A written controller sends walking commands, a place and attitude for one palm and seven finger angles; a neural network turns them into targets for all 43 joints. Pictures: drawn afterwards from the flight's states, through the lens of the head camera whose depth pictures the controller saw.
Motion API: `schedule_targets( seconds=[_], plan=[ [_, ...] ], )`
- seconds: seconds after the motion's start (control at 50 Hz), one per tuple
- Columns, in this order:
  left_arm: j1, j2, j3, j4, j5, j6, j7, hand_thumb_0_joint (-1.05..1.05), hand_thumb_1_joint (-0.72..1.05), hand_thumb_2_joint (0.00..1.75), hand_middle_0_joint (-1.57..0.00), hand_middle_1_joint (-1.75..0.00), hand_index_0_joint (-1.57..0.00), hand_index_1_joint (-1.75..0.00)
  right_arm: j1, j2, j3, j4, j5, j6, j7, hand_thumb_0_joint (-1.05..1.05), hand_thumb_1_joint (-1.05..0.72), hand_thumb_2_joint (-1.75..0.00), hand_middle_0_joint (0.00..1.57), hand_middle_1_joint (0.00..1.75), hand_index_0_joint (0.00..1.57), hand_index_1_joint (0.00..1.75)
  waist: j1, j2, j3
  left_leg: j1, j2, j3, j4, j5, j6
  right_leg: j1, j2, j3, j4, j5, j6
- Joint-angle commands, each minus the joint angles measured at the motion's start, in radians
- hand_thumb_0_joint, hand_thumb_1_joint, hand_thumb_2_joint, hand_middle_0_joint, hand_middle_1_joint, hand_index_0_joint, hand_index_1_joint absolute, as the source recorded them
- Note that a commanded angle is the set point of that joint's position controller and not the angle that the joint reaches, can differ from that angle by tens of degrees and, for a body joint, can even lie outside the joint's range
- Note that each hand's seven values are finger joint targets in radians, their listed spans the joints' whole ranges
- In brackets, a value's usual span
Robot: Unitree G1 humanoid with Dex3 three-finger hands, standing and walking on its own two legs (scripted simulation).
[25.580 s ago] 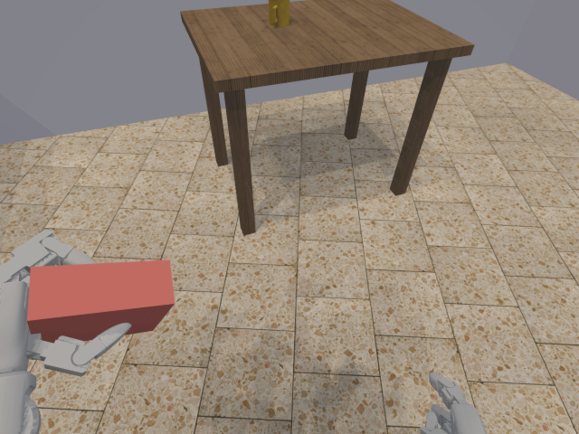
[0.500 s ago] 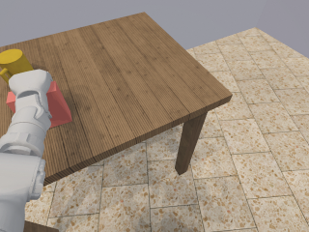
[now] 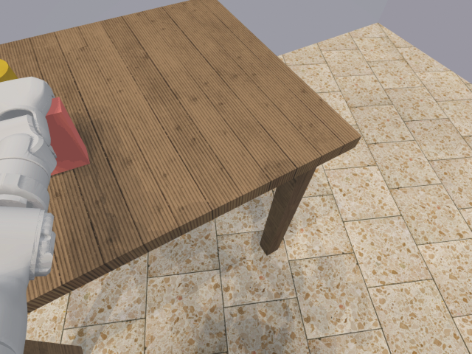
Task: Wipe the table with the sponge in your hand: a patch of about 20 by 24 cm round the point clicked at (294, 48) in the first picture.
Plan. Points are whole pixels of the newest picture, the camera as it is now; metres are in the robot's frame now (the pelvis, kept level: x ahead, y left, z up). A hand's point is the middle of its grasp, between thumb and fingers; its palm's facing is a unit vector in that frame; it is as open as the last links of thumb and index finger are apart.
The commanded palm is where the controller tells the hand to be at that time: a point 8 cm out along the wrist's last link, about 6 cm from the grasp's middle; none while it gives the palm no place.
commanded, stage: wipe forward along the third lane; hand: left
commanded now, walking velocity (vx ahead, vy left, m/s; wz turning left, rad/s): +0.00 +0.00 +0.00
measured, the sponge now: (45, 150) +0.47 +0.32 +0.05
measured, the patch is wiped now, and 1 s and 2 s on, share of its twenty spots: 0.85 0.85 0.85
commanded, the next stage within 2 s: wipe back along the third lane in 0.12 s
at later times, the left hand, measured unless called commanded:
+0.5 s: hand (32, 122) +0.49 +0.33 +0.09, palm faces -0.10 +0.02 -0.99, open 9.4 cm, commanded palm +0.47 +0.30 +0.14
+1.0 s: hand (44, 147) +0.44 +0.29 +0.09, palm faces -0.07 +0.02 -1.00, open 9.4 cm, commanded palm +0.41 +0.27 +0.13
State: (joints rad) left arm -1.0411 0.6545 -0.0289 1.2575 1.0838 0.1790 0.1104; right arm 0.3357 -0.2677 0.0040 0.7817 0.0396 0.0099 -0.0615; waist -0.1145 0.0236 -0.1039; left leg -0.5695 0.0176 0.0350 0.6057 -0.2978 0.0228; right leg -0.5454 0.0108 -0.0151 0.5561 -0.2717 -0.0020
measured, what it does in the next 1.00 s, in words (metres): stands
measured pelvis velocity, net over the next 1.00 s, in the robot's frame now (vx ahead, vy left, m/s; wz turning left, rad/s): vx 0.02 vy -0.01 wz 0.03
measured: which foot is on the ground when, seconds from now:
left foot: down 0.00-1.00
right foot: down 0.00-1.00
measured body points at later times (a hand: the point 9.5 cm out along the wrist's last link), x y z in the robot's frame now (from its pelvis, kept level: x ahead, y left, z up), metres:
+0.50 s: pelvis +0.02 +0.01 +0.00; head +0.10 +0.01 +0.44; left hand +0.50 +0.33 +0.15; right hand +0.00 -0.27 -0.13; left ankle -0.01 +0.10 -0.73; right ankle -0.01 -0.12 -0.73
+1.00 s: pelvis +0.02 -0.01 +0.01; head +0.06 -0.02 +0.45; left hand +0.44 +0.29 +0.15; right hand +0.15 -0.27 -0.12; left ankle -0.01 +0.10 -0.73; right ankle -0.01 -0.12 -0.73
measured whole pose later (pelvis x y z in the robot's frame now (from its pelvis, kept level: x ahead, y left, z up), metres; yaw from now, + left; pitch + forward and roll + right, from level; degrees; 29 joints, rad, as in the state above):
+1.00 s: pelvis +0.02 -0.01 +0.01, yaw +2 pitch +10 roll +0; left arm -0.76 0.48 -0.13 0.90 1.01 0.32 0.11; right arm 0.20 -0.27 0.00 0.73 0.05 0.09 -0.06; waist 0.00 0.04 -0.11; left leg -0.41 0.00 0.01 0.56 -0.31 0.01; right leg -0.39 0.00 -0.04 0.53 -0.31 -0.01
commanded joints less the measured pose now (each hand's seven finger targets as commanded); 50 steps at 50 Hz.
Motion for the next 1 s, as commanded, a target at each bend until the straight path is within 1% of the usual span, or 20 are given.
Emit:
schedule_targets(
  seconds=[0.0, 0.08, 0.12, 0.18, 0.22, 0.26, 0.32, 0.42, 0.48, 0.52, 0.58, 0.62, 0.64, 0.68, 0.72, 0.74, 0.8, 0.84, 0.88, 0.98],
  plan=[
    [-0.439, 0.347, 0.048, -0.136, 0.05, 0.016, 0.034, 0.0, 0.1, 1.3, -1.2, -1.6, -1.2, -1.6, 0.135, -0.187, -0.054, -0.05, -0.006, -0.022, -0.016, 0.0, -0.9, -0.9, 0.2, 0.3, 0.2, 0.3, -0.013, 0.041, -0.326, 0.182, -0.019, -0.024, -0.037, 0.303, 0.018, 0.154, 0.045, 0.001, -0.033, 0.277, -0.036],
    [-0.437, 0.323, 0.014, -0.092, 0.066, 0.014, 0.028, 0.0, 0.1, 1.3, -1.2, -1.6, -1.2, -1.6, 0.161, -0.185, -0.051, -0.054, -0.005, -0.018, -0.015, 0.0, -0.9, -0.9, 0.2, 0.3, 0.2, 0.3, -0.026, 0.051, -0.319, 0.175, -0.016, -0.026, -0.017, 0.324, 0.014, 0.115, 0.05, -0.007, -0.016, 0.278, -0.036],
    [-0.46, 0.317, 0.012, -0.118, 0.068, 0.004, 0.021, 0.0, 0.1, 1.3, -1.2, -1.6, -1.2, -1.6, 0.18, -0.183, -0.057, -0.053, -0.008, -0.018, -0.013, 0.0, -0.9, -0.9, 0.2, 0.3, 0.2, 0.3, -0.026, 0.095, -0.367, 0.222, -0.011, -0.033, 0.002, 0.392, 0.011, 0.094, 0.055, -0.009, -0.006, 0.296, -0.038],
    [-0.47, 0.342, 0.025, -0.104, 0.061, 0.004, 0.015, 0.0, 0.1, 1.3, -1.2, -1.6, -1.2, -1.6, 0.195, -0.188, -0.057, -0.05, -0.009, -0.013, -0.012, 0.0, -0.9, -0.9, 0.2, 0.3, 0.2, 0.3, -0.036, 0.064, -0.353, 0.194, -0.013, -0.033, 0.012, 0.376, 0.013, 0.097, 0.055, -0.007, -0.007, 0.301, -0.036],
    [-0.446, 0.338, 0.029, -0.113, 0.052, -0.003, 0.003, 0.0, 0.1, 1.3, -1.2, -1.6, -1.2, -1.6, 0.202, -0.185, -0.059, -0.055, -0.009, -0.011, -0.013, 0.0, -0.9, -0.9, 0.2, 0.3, 0.2, 0.3, -0.025, 0.068, -0.384, 0.214, -0.011, -0.032, 0.017, 0.415, 0.015, 0.112, 0.055, -0.008, -0.003, 0.325, -0.035],
    [-0.4, 0.276, -0.004, -0.133, 0.044, -0.008, -0.005, 0.0, 0.1, 1.3, -1.2, -1.6, -1.2, -1.6, 0.198, -0.179, -0.06, -0.062, -0.008, -0.01, -0.008, 0.0, -0.9, -0.9, 0.2, 0.3, 0.2, 0.3, -0.014, 0.09, -0.38, 0.226, -0.007, -0.034, 0.015, 0.417, 0.011, 0.101, 0.058, -0.015, -0.002, 0.308, -0.039],
    [-0.315, 0.276, 0.032, -0.176, 0.029, -0.027, -0.008, 0.0, 0.1, 1.3, -1.2, -1.6, -1.2, -1.6, 0.201, -0.179, -0.07, -0.067, -0.011, -0.006, -0.004, 0.0, -0.9, -0.9, 0.2, 0.3, 0.2, 0.3, 0.014, 0.08, -0.418, 0.265, -0.002, -0.036, 0.027, 0.507, 0.014, 0.123, 0.061, -0.014, 0.001, 0.343, -0.039],
    [-0.22, 0.201, 0.014, -0.234, -0.023, -0.013, -0.002, 0.0, 0.1, 1.3, -1.2, -1.6, -1.2, -1.6, 0.17, -0.175, -0.072, -0.07, -0.004, -0.001, 0.008, 0.0, -0.9, -0.9, 0.2, 0.3, 0.2, 0.3, 0.035, 0.076, -0.391, 0.284, 0.001, -0.034, 0.013, 0.554, 0.015, 0.156, 0.058, -0.019, -0.007, 0.373, -0.039],
    [-0.169, 0.111, -0.043, -0.251, -0.039, 0.019, 0.001, 0.0, 0.1, 1.3, -1.2, -1.6, -1.2, -1.6, 0.132, -0.17, -0.07, -0.072, 0.001, 0.003, 0.016, 0.0, -0.9, -0.9, 0.2, 0.3, 0.2, 0.3, 0.035, 0.061, -0.337, 0.284, -0.003, -0.03, -0.006, 0.513, 0.016, 0.153, 0.058, -0.026, -0.017, 0.345, -0.04],
    [-0.183, 0.137, -0.016, -0.287, -0.043, 0.031, -0.001, 0.0, 0.1, 1.3, -1.2, -1.6, -1.2, -1.6, 0.119, -0.173, -0.073, -0.065, 0.001, 0.006, 0.016, 0.0, -0.9, -0.9, 0.2, 0.3, 0.2, 0.3, 0.04, 0.07, -0.346, 0.316, 0.001, -0.037, -0.011, 0.552, 0.016, 0.162, 0.055, -0.027, -0.02, 0.357, -0.041],
    [-0.118, 0.059, -0.063, -0.307, -0.045, 0.055, -0.011, 0.0, 0.1, 1.3, -1.2, -1.6, -1.2, -1.6, 0.083, -0.166, -0.068, -0.081, 0.003, 0.015, 0.018, 0.0, -0.9, -0.9, 0.2, 0.3, 0.2, 0.3, 0.047, 0.035, -0.312, 0.308, -0.005, -0.035, -0.021, 0.543, 0.017, 0.18, 0.053, -0.032, -0.024, 0.36, -0.042],
    [-0.126, 0.074, -0.046, -0.358, -0.049, 0.059, -0.014, 0.0, 0.1, 1.3, -1.2, -1.6, -1.2, -1.6, 0.063, -0.167, -0.068, -0.086, 0.003, 0.021, 0.016, 0.0, -0.9, -0.9, 0.2, 0.3, 0.2, 0.3, 0.053, 0.048, -0.329, 0.339, -0.003, -0.041, -0.021, 0.589, 0.016, 0.19, 0.05, -0.03, -0.021, 0.38, -0.043],
    [-0.084, 0.025, -0.076, -0.357, -0.055, 0.069, -0.017, 0.0, 0.1, 1.3, -1.2, -1.6, -1.2, -1.6, 0.049, -0.162, -0.067, -0.097, 0.004, 0.024, 0.016, 0.0, -0.9, -0.9, 0.2, 0.3, 0.2, 0.3, 0.059, 0.043, -0.319, 0.336, -0.009, -0.036, -0.021, 0.584, 0.017, 0.195, 0.05, -0.032, -0.022, 0.38, -0.043],
    [-0.071, 0.016, -0.074, -0.375, -0.062, 0.081, -0.015, 0.0, 0.1, 1.3, -1.2, -1.6, -1.2, -1.6, 0.023, -0.164, -0.064, -0.104, 0.004, 0.029, 0.014, 0.0, -0.9, -0.9, 0.2, 0.3, 0.2, 0.3, 0.057, -0.009, -0.298, 0.319, -0.014, -0.029, -0.034, 0.521, 0.018, 0.217, 0.046, -0.033, -0.029, 0.378, -0.04],
    [-0.063, 0.038, -0.054, -0.391, -0.06, 0.085, -0.012, 0.0, 0.1, 1.3, -1.2, -1.6, -1.2, -1.6, 0.0, -0.163, -0.061, -0.108, 0.006, 0.035, 0.007, 0.0, -0.9, -0.9, 0.2, 0.3, 0.2, 0.3, 0.066, 0.001, -0.291, 0.324, -0.016, -0.028, -0.042, 0.523, 0.018, 0.229, 0.042, -0.031, -0.03, 0.385, -0.043],
    [-0.06, -0.011, -0.091, -0.405, -0.064, 0.091, -0.012, 0.0, 0.1, 1.3, -1.2, -1.6, -1.2, -1.6, -0.016, -0.157, -0.059, -0.115, 0.008, 0.036, 0.007, 0.0, -0.9, -0.9, 0.2, 0.3, 0.2, 0.3, 0.062, -0.008, -0.272, 0.321, -0.02, -0.023, -0.046, 0.502, 0.019, 0.227, 0.04, -0.034, -0.034, 0.377, -0.041],
    [-0.078, 0.029, -0.062, -0.423, -0.049, 0.103, -0.007, 0.0, 0.1, 1.3, -1.2, -1.6, -1.2, -1.6, -0.042, -0.162, -0.055, -0.113, 0.005, 0.044, 0.0, 0.0, -0.9, -0.9, 0.2, 0.3, 0.2, 0.3, 0.07, -0.001, -0.274, 0.321, -0.024, -0.023, -0.061, 0.466, 0.016, 0.246, 0.036, -0.028, -0.041, 0.373, -0.048],
    [-0.031, -0.039, -0.105, -0.431, -0.052, 0.114, -0.007, 0.0, 0.1, 1.3, -1.2, -1.6, -1.2, -1.6, -0.064, -0.149, -0.052, -0.129, 0.007, 0.045, 0.0, 0.0, -0.9, -0.9, 0.2, 0.3, 0.2, 0.3, 0.076, -0.005, -0.273, 0.324, -0.028, -0.016, -0.058, 0.458, 0.017, 0.254, 0.034, -0.03, -0.038, 0.372, -0.046],
    [-0.013, -0.004, -0.076, -0.437, -0.05, 0.124, -0.004, 0.0, 0.1, 1.3, -1.2, -1.6, -1.2, -1.6, -0.079, -0.154, -0.05, -0.13, 0.005, 0.051, -0.003, 0.0, -0.9, -0.9, 0.2, 0.3, 0.2, 0.3, 0.081, -0.03, -0.269, 0.31, -0.033, -0.013, -0.063, 0.43, 0.017, 0.28, 0.032, -0.027, -0.041, 0.383, -0.046],
    [-0.009, -0.037, -0.108, -0.466, -0.052, 0.145, -0.017, 0.0, 0.1, 1.3, -1.2, -1.6, -1.2, -1.6, -0.118, -0.149, -0.042, -0.141, 0.008, 0.059, -0.016, 0.0, -0.9, -0.9, 0.2, 0.3, 0.2, 0.3, 0.077, -0.031, -0.246, 0.308, -0.04, -0.009, -0.079, 0.39, 0.02, 0.294, 0.027, -0.024, -0.053, 0.374, -0.045]
  ],
)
